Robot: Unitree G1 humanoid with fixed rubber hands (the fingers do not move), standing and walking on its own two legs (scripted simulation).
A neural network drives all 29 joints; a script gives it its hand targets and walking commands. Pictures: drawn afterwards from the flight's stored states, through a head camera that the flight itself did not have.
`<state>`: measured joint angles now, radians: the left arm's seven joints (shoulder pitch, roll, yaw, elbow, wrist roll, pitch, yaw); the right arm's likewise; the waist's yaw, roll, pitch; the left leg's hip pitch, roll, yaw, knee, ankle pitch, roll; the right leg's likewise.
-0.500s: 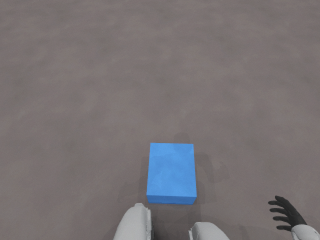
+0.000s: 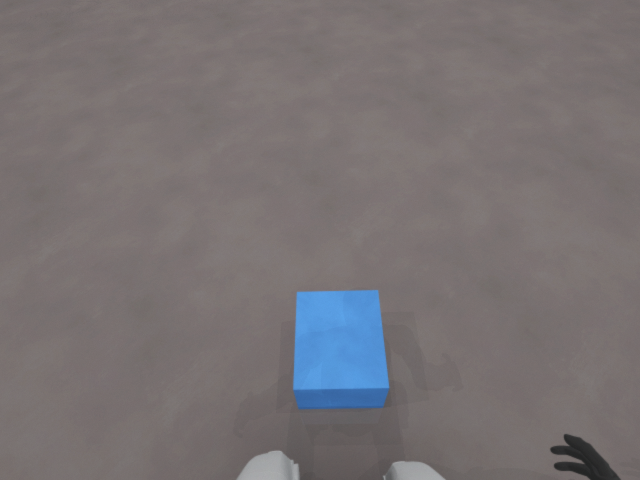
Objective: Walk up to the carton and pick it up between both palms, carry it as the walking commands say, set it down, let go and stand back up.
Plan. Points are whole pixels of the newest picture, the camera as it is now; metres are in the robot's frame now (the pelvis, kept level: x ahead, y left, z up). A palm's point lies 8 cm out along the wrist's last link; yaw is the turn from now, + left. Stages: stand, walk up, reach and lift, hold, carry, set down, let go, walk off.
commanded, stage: walk up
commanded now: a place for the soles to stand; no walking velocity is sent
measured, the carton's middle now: (338, 348) +0.55 -0.01 -0.66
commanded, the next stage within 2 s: none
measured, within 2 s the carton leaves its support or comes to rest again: neither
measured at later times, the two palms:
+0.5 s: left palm out of the picture +0.10 +0.32 -0.10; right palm (603, 474) +0.14 -0.32 -0.09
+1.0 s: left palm (114, 450) +0.18 +0.31 -0.10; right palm (600, 456) +0.16 -0.32 -0.09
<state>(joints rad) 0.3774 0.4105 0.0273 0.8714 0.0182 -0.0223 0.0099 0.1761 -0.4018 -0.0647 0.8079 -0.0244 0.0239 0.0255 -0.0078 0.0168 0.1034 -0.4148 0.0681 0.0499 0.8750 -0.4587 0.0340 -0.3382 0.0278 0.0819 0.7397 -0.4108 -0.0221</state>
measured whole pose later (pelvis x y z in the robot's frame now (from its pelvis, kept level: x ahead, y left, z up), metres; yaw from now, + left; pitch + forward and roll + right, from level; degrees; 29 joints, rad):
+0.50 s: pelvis +0.05 +0.00 +0.00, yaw -3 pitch -1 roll -1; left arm 0.35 0.41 0.03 0.86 0.02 -0.06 0.01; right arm 0.20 -0.40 -0.07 0.82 -0.01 -0.01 0.02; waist -0.01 0.02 0.06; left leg -0.38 0.07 0.05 0.75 -0.36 0.01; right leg -0.35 0.03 0.11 0.76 -0.40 0.00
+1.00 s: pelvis +0.07 +0.00 +0.00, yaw -4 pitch +0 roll -1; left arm 0.24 0.41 0.03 0.87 0.02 -0.07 0.02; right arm 0.19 -0.40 -0.07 0.82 -0.02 -0.03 0.02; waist -0.01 0.01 0.06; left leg -0.38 0.09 0.05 0.82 -0.44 0.00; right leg -0.36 0.00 0.07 0.74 -0.35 0.03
